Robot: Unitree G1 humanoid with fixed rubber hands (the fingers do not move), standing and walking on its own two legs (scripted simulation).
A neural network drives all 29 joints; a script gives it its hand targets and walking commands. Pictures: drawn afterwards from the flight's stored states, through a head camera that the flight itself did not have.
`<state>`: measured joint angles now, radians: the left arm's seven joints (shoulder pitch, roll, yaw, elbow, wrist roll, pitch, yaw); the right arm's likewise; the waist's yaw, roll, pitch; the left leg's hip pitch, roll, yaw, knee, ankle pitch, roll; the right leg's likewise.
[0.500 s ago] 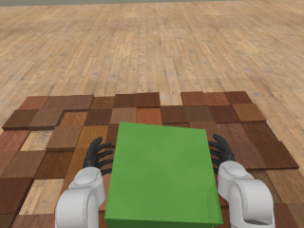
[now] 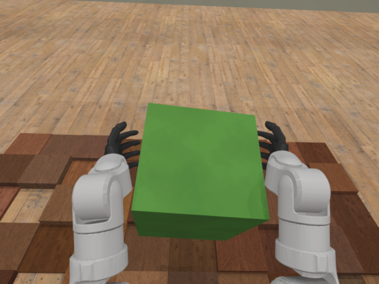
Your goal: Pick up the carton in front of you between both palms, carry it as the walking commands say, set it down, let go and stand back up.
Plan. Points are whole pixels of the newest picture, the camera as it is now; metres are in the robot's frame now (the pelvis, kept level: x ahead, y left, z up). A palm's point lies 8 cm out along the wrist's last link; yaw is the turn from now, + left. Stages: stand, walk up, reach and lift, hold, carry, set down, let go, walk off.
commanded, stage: carry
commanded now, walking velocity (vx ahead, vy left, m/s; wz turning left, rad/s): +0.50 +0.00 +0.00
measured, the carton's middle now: (191, 180) +0.34 +0.01 +0.07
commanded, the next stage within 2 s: none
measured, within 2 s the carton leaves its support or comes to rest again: neither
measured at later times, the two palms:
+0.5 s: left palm (140, 89) +0.68 +0.15 +0.09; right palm (230, 88) +0.71 -0.14 +0.08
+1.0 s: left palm (143, 29) +0.97 +0.17 +0.18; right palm (220, 32) +0.95 -0.13 +0.18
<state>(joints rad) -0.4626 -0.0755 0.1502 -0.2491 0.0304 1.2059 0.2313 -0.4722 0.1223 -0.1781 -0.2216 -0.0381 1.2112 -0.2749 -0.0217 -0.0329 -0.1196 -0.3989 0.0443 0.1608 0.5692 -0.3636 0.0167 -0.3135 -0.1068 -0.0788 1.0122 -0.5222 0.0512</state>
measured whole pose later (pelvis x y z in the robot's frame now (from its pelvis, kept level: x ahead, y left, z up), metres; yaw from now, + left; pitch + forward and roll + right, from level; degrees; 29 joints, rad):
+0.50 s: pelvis +0.33 -0.01 +0.02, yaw +2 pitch +6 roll +1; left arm -0.61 -0.23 0.31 -0.08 0.13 1.06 0.24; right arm -0.65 0.14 -0.35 -0.03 -0.11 1.12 -0.26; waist 0.05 0.00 0.15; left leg -0.49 -0.02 0.00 1.32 -0.39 0.01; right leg -0.47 -0.01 -0.19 0.54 0.04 -0.14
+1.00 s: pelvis +0.67 +0.03 +0.06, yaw -1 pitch +4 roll +0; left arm -0.28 -0.16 0.14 -0.41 0.07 1.21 0.19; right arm -0.31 0.16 -0.13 -0.38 -0.08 1.25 -0.24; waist -0.04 0.00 -0.08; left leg -0.24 0.02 0.19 0.37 -0.21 0.05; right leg -0.58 -0.07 -0.05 0.91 -0.29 0.01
